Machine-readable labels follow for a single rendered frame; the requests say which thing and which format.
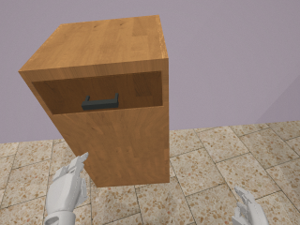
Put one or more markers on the left robot forearm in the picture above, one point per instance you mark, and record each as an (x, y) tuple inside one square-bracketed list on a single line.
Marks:
[(61, 217)]

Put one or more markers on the right robot hand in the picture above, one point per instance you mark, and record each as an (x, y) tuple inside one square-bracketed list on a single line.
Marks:
[(253, 212)]

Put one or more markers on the drawer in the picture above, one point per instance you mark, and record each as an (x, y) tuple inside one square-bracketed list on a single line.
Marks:
[(135, 90)]

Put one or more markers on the handle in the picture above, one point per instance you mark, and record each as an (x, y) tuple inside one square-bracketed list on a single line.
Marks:
[(100, 104)]

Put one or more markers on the cabinet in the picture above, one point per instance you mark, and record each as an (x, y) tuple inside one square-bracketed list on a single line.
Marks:
[(126, 147)]

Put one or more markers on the left robot hand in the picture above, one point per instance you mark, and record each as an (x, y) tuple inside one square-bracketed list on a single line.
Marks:
[(68, 189)]

